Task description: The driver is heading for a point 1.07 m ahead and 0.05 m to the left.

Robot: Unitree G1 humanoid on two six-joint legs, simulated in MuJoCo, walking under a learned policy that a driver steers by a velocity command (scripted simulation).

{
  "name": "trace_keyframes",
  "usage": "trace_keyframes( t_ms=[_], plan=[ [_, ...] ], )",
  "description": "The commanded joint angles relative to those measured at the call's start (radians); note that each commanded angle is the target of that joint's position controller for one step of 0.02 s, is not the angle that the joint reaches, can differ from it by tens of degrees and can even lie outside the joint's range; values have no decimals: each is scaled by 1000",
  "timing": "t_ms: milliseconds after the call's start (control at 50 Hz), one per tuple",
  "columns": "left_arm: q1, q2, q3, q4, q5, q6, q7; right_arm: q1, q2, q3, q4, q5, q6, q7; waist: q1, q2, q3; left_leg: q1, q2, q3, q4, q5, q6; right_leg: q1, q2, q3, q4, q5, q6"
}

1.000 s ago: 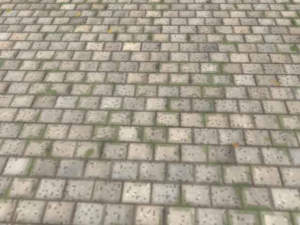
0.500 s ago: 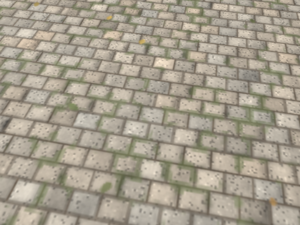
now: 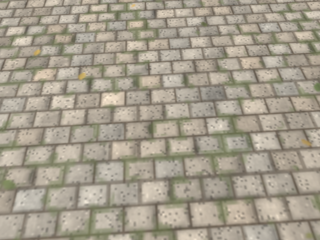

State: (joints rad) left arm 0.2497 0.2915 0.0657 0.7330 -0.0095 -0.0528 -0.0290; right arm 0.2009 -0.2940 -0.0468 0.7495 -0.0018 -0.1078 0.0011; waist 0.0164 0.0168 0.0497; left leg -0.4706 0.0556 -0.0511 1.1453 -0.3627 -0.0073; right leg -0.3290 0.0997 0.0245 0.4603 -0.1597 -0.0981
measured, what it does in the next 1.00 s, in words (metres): walks ahead: left foot, then right foot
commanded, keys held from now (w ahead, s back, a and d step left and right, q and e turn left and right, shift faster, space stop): w+e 0.04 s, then w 0.84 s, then w+q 0.12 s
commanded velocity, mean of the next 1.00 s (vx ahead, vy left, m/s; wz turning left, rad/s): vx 0.50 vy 0.00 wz -0.13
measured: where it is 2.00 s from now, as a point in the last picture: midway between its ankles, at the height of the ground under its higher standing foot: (168, 122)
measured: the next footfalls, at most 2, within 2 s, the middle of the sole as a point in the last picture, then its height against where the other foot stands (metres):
left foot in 0.32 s outside the picture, level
right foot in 0.84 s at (205, 196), level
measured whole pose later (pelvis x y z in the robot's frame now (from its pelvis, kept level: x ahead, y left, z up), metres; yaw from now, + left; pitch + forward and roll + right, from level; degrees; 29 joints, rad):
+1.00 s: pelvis +0.56 -0.04 +0.00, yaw -6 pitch +1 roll +0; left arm 0.19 0.26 0.05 0.74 0.01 -0.08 -0.03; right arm 0.31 -0.31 -0.05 0.84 0.03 -0.07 0.00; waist -0.01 0.04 0.03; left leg -0.43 0.05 -0.05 1.14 -0.36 0.03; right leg -0.31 0.04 -0.06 0.44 -0.16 -0.06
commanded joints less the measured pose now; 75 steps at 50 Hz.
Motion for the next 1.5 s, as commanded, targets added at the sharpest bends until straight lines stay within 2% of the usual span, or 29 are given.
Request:
trace_keyframes(
  t_ms=[20,120,220,280,320,340,360,380,400,440,480,640,760,800,840,860,880,920,960,1000,1100,1280,1340,1380,1400,1420,1440,1460,1500],
  plan=[
    [-13,133,33,-82,1,-16,16,18,-102,-32,-75,-13,2,-5,-33,-60,-100,-136,44,-21,-101,55,-31,152,-263,326,-229,247,-210],
    [40,146,35,-54,-5,-11,39,-130,-44,-6,-101,-10,7,3,29,-90,-57,-56,5,17,-468,406,-66,59,-185,181,-242,185,-135],
    [125,152,33,-8,-9,-6,37,-237,-75,-13,-133,7,-11,24,76,-98,-26,-58,-16,2,-621,447,-24,185,-256,254,-187,100,-117],
    [124,161,38,4,-5,4,39,-198,-100,-24,-131,7,-19,29,43,-123,-22,-30,-26,12,-658,326,24,274,-299,299,-119,203,-95],
    [99,131,26,-4,0,9,39,-14,-147,-50,-83,-3,-25,21,-54,-103,-135,241,-27,27,-689,342,84,250,-222,238,95,422,-51],
    [119,88,6,-26,18,7,40,145,-207,-65,-66,-15,-26,18,-107,4,-289,524,136,-157,-652,359,162,93,-147,176,376,242,-10],
    [255,17,-14,-28,-5,-9,36,232,-268,-86,-20,-6,-12,25,-66,308,-394,826,324,-600,-759,118,320,-270,4,87,707,-320,65],
    [199,104,-2,-19,-18,-17,35,242,-174,-62,-18,21,-9,30,-104,210,-331,805,325,-707,-848,-134,300,-410,-42,157,809,-404,64],
    [78,150,12,-45,-24,-21,33,174,-130,-47,-28,18,-5,26,-115,113,-185,680,290,-570,-866,-134,255,-458,-90,137,823,-316,58],
    [-15,126,10,-72,-1,-27,32,80,-100,-32,-39,-4,4,24,-73,32,-63,467,215,-389,-905,76,236,-418,-163,83,726,-189,64],
    [18,95,10,-63,0,-23,28,58,-79,-22,-36,-9,0,24,-33,79,-64,387,164,-289,-942,214,226,-330,-194,70,648,-139,74],
    [-164,26,-16,-106,4,-25,18,125,-145,-37,24,16,12,6,-75,50,-23,342,115,-66,-1003,422,212,-292,-189,4,221,179,118],
    [-298,44,-12,-155,-8,-40,-10,209,-163,-42,82,25,40,0,-101,56,13,474,181,-77,-942,453,188,-276,-153,-4,66,169,78],
    [-256,69,-2,-148,-5,-43,-15,197,-179,-48,88,25,50,-5,-63,70,-14,517,192,-73,-872,594,168,-198,-132,-20,37,100,49],
    [-25,138,35,-81,4,-42,-3,173,-166,-40,82,22,58,-11,58,53,-164,446,120,-6,-602,801,123,152,-106,-49,9,124,-7],
    [162,212,55,-49,14,-37,9,175,-113,-17,52,-6,54,-14,122,-65,-322,239,59,37,-287,516,85,461,-298,165,52,171,-75],
    [185,264,63,-28,10,-32,2,308,-4,15,45,3,34,-5,47,-329,-431,-139,-114,22,24,-177,31,743,-490,620,-59,-62,-225],
    [115,132,26,-41,1,-31,7,144,-151,-22,30,47,10,7,90,-156,-229,-300,-24,-74,130,-127,51,568,-450,508,-154,-189,-153],
    [5,90,13,-44,15,-37,5,79,-130,-25,21,30,15,2,32,-71,-98,-236,47,-48,39,19,38,329,-380,320,-219,-16,-124],
    [-33,66,10,-33,23,-53,4,129,-96,-26,39,31,41,0,-17,-111,-84,-139,75,-60,0,79,25,220,-347,213,-281,58,-114],
    [-17,98,24,21,29,-69,18,59,-61,-26,16,25,67,-3,-20,-69,-21,-225,72,-87,-145,265,-6,194,-340,28,-344,211,-110],
    [81,149,38,97,3,-26,39,-195,-24,-6,-98,22,56,49,69,-45,48,-253,36,53,-512,388,42,405,-369,-161,-297,342,-56],
    [59,183,48,96,-5,0,50,-170,-55,-23,-126,22,61,64,23,-88,-2,-153,-30,129,-528,237,91,472,-383,-202,-149,724,-24],
    [33,201,52,86,-7,17,62,19,-119,-61,-92,25,66,59,-91,-103,-116,111,-108,168,-557,197,144,426,-355,-235,130,932,10],
    [26,189,44,74,-4,15,68,189,-186,-96,-51,26,72,43,-177,-54,-203,401,-95,86,-614,245,190,247,-314,-244,384,765,50],
    [116,60,2,24,31,-10,51,236,-305,-123,-42,32,75,25,-106,197,-298,797,169,-405,-633,164,358,-220,-153,-222,767,-28,117],
    [75,66,-9,14,17,-55,34,244,-264,-104,-72,27,63,27,-120,154,-440,914,286,-791,-803,65,450,-396,-44,16,928,-443,118],
    [-44,132,11,-18,-25,-80,20,222,-198,-83,-68,15,53,30,-153,88,-329,847,254,-653,-838,93,386,-488,-107,79,939,-367,93],
    [-75,123,10,-18,-8,-94,27,81,-137,-64,-86,15,46,27,-66,-15,-135,540,178,-396,-845,351,314,-425,-187,50,772,-224,87]
  ],
)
